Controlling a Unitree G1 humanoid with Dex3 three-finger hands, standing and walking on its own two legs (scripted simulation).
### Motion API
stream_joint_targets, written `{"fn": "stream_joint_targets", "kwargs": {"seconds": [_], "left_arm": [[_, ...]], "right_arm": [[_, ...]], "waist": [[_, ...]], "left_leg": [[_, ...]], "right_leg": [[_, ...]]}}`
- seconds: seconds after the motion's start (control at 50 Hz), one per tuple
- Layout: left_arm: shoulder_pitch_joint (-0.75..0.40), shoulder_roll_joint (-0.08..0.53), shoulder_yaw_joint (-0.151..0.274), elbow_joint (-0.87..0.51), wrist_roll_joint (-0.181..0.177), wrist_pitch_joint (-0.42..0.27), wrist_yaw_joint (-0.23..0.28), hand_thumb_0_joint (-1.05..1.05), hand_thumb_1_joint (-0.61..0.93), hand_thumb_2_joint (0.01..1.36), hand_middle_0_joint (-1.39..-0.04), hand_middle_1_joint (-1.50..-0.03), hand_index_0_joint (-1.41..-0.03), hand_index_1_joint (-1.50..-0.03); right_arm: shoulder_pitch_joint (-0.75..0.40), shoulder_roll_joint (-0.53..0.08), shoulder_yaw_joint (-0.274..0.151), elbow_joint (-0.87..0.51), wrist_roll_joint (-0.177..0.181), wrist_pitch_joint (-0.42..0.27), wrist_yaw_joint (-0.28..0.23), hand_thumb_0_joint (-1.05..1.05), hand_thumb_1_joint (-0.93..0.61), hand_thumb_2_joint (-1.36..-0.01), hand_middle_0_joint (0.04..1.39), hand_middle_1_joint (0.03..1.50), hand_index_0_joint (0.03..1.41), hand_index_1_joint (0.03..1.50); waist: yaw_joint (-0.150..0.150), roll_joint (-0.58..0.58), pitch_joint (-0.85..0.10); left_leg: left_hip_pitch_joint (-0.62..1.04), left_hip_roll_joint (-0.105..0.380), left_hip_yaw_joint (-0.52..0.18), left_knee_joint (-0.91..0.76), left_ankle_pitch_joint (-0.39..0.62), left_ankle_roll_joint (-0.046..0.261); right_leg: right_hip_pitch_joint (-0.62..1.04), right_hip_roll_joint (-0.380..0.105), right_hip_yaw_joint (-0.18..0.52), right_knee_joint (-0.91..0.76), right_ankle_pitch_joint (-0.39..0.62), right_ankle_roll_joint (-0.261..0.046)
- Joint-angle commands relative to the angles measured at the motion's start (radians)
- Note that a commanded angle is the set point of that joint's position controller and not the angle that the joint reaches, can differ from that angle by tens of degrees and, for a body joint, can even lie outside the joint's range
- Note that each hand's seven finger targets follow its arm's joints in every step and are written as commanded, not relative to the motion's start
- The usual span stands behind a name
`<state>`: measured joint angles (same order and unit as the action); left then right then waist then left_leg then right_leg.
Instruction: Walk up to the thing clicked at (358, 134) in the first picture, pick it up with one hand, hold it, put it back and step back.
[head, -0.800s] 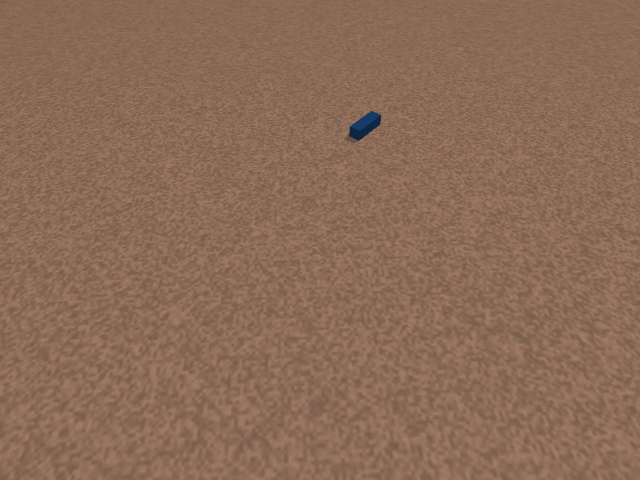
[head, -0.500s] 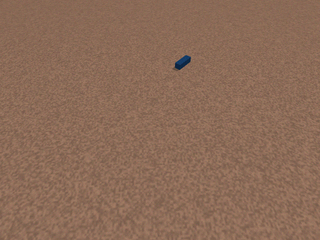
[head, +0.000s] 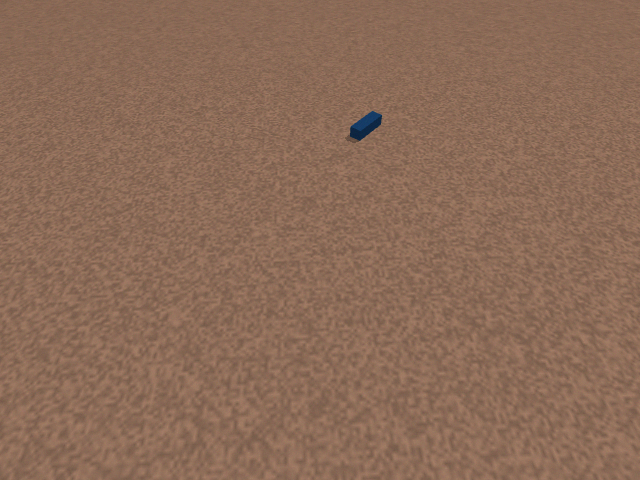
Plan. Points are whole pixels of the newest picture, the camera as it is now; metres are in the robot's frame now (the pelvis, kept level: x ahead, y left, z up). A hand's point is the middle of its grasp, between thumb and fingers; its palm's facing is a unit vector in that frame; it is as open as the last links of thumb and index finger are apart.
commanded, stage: stand
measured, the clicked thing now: (366, 125) +1.97 -0.27 -0.75
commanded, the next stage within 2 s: walk up in 0.32 s
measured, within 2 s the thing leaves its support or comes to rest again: neither
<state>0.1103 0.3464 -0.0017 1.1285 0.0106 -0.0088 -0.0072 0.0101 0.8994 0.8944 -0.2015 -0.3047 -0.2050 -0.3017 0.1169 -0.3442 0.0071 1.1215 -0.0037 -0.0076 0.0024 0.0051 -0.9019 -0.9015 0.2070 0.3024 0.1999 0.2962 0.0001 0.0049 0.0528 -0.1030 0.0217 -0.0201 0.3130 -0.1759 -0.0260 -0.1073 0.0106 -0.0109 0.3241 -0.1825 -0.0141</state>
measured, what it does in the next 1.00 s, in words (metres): stands, turning left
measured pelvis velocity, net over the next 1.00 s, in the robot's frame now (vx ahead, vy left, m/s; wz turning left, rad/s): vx -0.01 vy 0.02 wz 0.26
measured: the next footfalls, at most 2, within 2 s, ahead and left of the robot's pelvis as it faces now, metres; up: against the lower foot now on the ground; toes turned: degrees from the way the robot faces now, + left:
right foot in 1.02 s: +0.07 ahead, -0.12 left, +0.00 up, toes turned +15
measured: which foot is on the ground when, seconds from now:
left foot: down 0.00-1.00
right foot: down 0.00-0.72, up 0.74-1.00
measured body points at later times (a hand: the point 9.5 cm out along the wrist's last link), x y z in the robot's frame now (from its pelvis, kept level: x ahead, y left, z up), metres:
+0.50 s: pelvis -0.01 +0.00 -0.01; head +0.02 +0.00 +0.44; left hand +0.07 +0.32 -0.13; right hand +0.08 -0.31 -0.14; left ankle +0.00 +0.14 -0.75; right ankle +0.00 -0.11 -0.75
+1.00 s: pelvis -0.01 +0.02 -0.02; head +0.04 +0.04 +0.43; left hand +0.00 +0.34 -0.15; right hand +0.14 -0.27 -0.13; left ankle -0.02 +0.14 -0.75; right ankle +0.02 -0.13 -0.74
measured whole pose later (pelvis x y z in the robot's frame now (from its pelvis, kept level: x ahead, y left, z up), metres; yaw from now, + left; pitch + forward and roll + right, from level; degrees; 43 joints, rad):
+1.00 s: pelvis -0.01 +0.02 -0.02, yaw +15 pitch -2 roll +0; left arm 0.11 0.39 0.06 0.96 0.01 0.05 -0.01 0.01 0.90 0.89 -0.20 -0.30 -0.20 -0.30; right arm 0.22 -0.36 -0.03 0.91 -0.02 -0.02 -0.02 0.01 -0.90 -0.90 0.21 0.30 0.20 0.30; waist 0.00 -0.03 0.14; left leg -0.27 -0.04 -0.08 0.57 -0.27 0.01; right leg -0.26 -0.04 0.02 0.65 -0.44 -0.01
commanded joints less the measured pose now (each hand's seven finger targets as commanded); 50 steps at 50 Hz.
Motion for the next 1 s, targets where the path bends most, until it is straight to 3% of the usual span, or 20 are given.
{"fn": "stream_joint_targets", "kwargs": {"seconds": [0.0,0.28,0.3,0.32,0.4,0.44,0.48,0.52,0.54,0.58,0.6,0.66,0.68,0.7,0.72,0.74,0.8,0.88,0.94,0.98], "left_arm": [[-0.041,0.216,0.038,-0.062,-0.005,-0.026,0.015,0.000,0.900,0.900,-0.200,-0.300,-0.200,-0.300],[-0.038,0.213,0.035,-0.059,-0.005,-0.027,0.016,0.000,0.900,0.900,-0.200,-0.300,-0.200,-0.300],[-0.068,0.271,0.087,-0.088,-0.007,-0.017,0.012,0.000,0.900,0.900,-0.200,-0.300,-0.200,-0.300],[-0.047,0.267,0.092,-0.096,-0.009,-0.010,0.015,0.000,0.900,0.900,-0.200,-0.300,-0.200,-0.300],[-0.036,0.249,0.105,-0.129,-0.005,0.007,0.011,0.000,0.900,0.900,-0.200,-0.300,-0.200,-0.300],[-0.058,0.256,0.112,-0.150,-0.001,0.015,0.007,0.000,0.900,0.900,-0.200,-0.300,-0.200,-0.300],[-0.070,0.277,0.123,-0.171,0.005,0.019,0.007,0.000,0.900,0.900,-0.200,-0.300,-0.200,-0.300],[-0.112,0.294,0.131,-0.212,0.016,0.016,0.007,0.000,0.900,0.900,-0.200,-0.300,-0.200,-0.300],[-0.112,0.296,0.134,-0.230,0.024,0.014,0.004,0.000,0.900,0.900,-0.200,-0.300,-0.200,-0.300],[-0.135,0.289,0.129,-0.251,0.026,0.013,0.002,0.000,0.900,0.900,-0.200,-0.300,-0.200,-0.300],[-0.143,0.281,0.123,-0.256,0.029,0.012,0.002,0.000,0.900,0.900,-0.200,-0.300,-0.200,-0.300],[-0.141,0.273,0.117,-0.268,0.017,0.021,-0.005,0.000,0.900,0.900,-0.200,-0.300,-0.200,-0.300],[-0.106,0.223,0.107,-0.281,0.007,0.029,-0.010,0.000,0.900,0.900,-0.200,-0.300,-0.200,-0.300],[-0.086,0.169,0.094,-0.298,-0.002,0.041,-0.013,0.000,0.900,0.900,-0.200,-0.300,-0.200,-0.300],[-0.049,0.207,0.109,-0.277,0.002,0.056,-0.004,0.000,0.900,0.900,-0.200,-0.300,-0.200,-0.300],[-0.046,0.232,0.110,-0.271,-0.002,0.058,-0.001,0.000,0.900,0.900,-0.200,-0.300,-0.200,-0.300],[-0.008,0.221,0.111,-0.252,-0.010,0.049,-0.004,0.000,0.900,0.900,-0.200,-0.300,-0.200,-0.300],[-0.044,0.196,0.104,-0.262,-0.003,0.036,0.001,0.000,0.900,0.900,-0.200,-0.300,-0.200,-0.300],[0.003,0.190,0.096,-0.244,-0.007,0.019,0.010,0.000,0.900,0.900,-0.200,-0.300,-0.200,-0.300],[0.065,0.195,0.099,-0.207,-0.005,0.001,0.018,0.000,0.900,0.900,-0.200,-0.300,-0.200,-0.300]], "right_arm": [[-0.041,-0.214,-0.040,-0.060,-0.004,-0.026,-0.014,0.000,-0.900,-0.900,0.200,0.300,0.200,0.300],[-0.028,-0.216,-0.040,-0.059,-0.005,-0.024,-0.013,0.000,-0.900,-0.900,0.200,0.300,0.200,0.300],[0.003,-0.252,-0.070,-0.088,-0.003,-0.019,-0.013,0.000,-0.900,-0.900,0.200,0.300,0.200,0.300],[0.004,-0.262,-0.076,-0.100,-0.003,-0.017,-0.014,0.000,-0.900,-0.900,0.200,0.300,0.200,0.300],[-0.009,-0.251,-0.092,-0.148,-0.008,-0.013,-0.016,0.000,-0.900,-0.900,0.200,0.300,0.200,0.300],[0.003,-0.246,-0.094,-0.166,-0.011,-0.009,-0.018,0.000,-0.900,-0.900,0.200,0.300,0.200,0.300],[0.026,-0.238,-0.100,-0.176,-0.014,-0.003,-0.017,0.000,-0.900,-0.900,0.200,0.300,0.200,0.300],[0.066,-0.239,-0.110,-0.192,-0.020,0.008,-0.016,0.000,-0.900,-0.900,0.200,0.300,0.200,0.300],[0.081,-0.242,-0.111,-0.206,-0.024,0.012,-0.014,0.000,-0.900,-0.900,0.200,0.300,0.200,0.300],[0.111,-0.235,-0.109,-0.210,-0.024,0.013,-0.001,0.000,-0.900,-0.900,0.200,0.300,0.200,0.300],[0.119,-0.222,-0.111,-0.210,-0.025,0.008,0.004,0.000,-0.900,-0.900,0.200,0.300,0.200,0.300],[0.206,-0.217,-0.112,-0.183,-0.027,-0.015,0.002,0.000,-0.900,-0.900,0.200,0.300,0.200,0.300],[0.212,-0.265,-0.126,-0.190,-0.037,-0.025,-0.007,0.000,-0.900,-0.900,0.200,0.300,0.200,0.300],[0.186,-0.346,-0.140,-0.213,-0.051,-0.036,-0.016,0.000,-0.900,-0.900,0.200,0.300,0.200,0.300],[0.163,-0.355,-0.139,-0.233,-0.048,-0.040,-0.026,0.000,-0.900,-0.900,0.200,0.300,0.200,0.300],[0.125,-0.392,-0.145,-0.250,-0.035,-0.044,-0.030,0.000,-0.900,-0.900,0.200,0.300,0.200,0.300],[0.070,-0.287,-0.116,-0.268,-0.029,-0.051,-0.043,0.000,-0.900,-0.900,0.200,0.300,0.200,0.300],[0.156,-0.278,-0.107,-0.254,-0.022,-0.050,-0.044,0.000,-0.900,-0.900,0.200,0.300,0.200,0.300],[0.114,-0.282,-0.105,-0.275,-0.014,-0.035,-0.041,0.000,-0.900,-0.900,0.200,0.300,0.200,0.300],[0.057,-0.257,-0.096,-0.287,0.002,-0.019,-0.035,0.000,-0.900,-0.900,0.200,0.300,0.200,0.300]], "waist": [[0.007,0.009,-0.086],[0.003,-0.004,-0.076],[0.014,-0.022,-0.038],[0.017,0.000,-0.051],[0.023,0.011,-0.104],[0.020,-0.015,-0.087],[0.021,-0.080,-0.089],[0.012,-0.174,-0.065],[0.015,-0.183,-0.038],[-0.002,-0.162,0.012],[-0.010,-0.146,0.017],[-0.036,-0.098,-0.030],[-0.029,0.080,-0.044],[-0.011,0.244,-0.042],[0.009,0.113,-0.063],[-0.003,0.160,-0.039],[0.031,0.137,-0.078],[-0.015,0.134,-0.128],[-0.002,0.143,-0.137],[0.039,0.097,-0.155]], "left_leg": [[0.010,0.108,-0.074,-0.039,0.134,0.047],[0.014,0.109,-0.075,-0.039,0.129,0.046],[-0.094,0.078,-0.108,0.040,0.290,0.066],[-0.112,0.082,-0.105,0.056,0.313,0.070],[-0.142,0.073,-0.127,0.106,0.250,0.081],[-0.178,0.040,-0.103,0.160,0.189,0.072],[-0.204,-0.014,-0.049,0.306,0.102,0.057],[-0.233,-0.028,0.002,0.514,-0.293,0.047],[-0.257,0.000,-0.003,0.552,-0.380,0.038],[-0.211,0.025,-0.018,0.513,-0.385,0.042],[-0.205,0.025,-0.014,0.437,-0.331,0.049],[-0.095,-0.016,0.011,0.116,-0.016,0.058],[-0.030,0.081,-0.168,-0.001,0.139,0.087],[0.061,0.256,-0.485,-0.030,0.325,0.175],[-0.024,0.289,-0.514,-0.004,0.211,0.243],[-0.130,0.311,-0.566,-0.033,0.109,0.292],[0.013,0.191,-0.300,0.080,0.342,0.225],[0.066,0.181,-0.282,0.143,0.559,0.216],[0.013,0.152,-0.231,0.198,0.509,0.212],[-0.075,0.100,-0.180,0.280,0.404,0.149]], "right_leg": [[0.023,-0.140,0.106,-0.051,0.154,-0.017],[0.016,-0.141,0.105,-0.059,0.148,-0.015],[0.055,-0.100,0.037,0.037,0.136,-0.014],[0.065,-0.099,0.025,0.050,0.116,-0.021],[0.068,-0.117,0.025,0.084,0.046,-0.053],[0.049,-0.154,0.048,0.064,-0.030,-0.077],[0.036,-0.242,0.110,0.024,-0.051,-0.142],[-0.039,-0.399,0.197,-0.021,0.039,-0.238],[-0.069,-0.445,0.221,-0.029,0.074,-0.257],[-0.154,-0.423,0.170,-0.006,0.078,-0.236],[-0.142,-0.375,0.115,0.037,0.082,-0.198],[-0.107,-0.253,-0.022,0.267,0.062,-0.094],[-0.172,-0.166,-0.087,0.454,-0.041,-0.041],[-0.379,-0.013,-0.076,0.576,-0.381,0.013],[-0.315,-0.061,0.043,0.619,-0.415,0.009],[-0.254,-0.073,0.070,0.636,-0.444,0.007],[-0.305,-0.098,0.080,0.581,-0.337,-0.004],[-0.238,-0.064,0.042,0.428,-0.305,0.012],[-0.144,-0.034,0.003,0.274,-0.240,0.001],[0.008,-0.049,0.008,0.075,0.005,-0.017]]}}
